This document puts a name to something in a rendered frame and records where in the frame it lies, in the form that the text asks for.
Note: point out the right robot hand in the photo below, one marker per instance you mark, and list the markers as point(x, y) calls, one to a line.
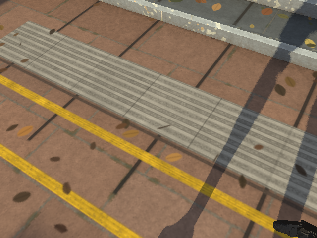
point(299, 229)

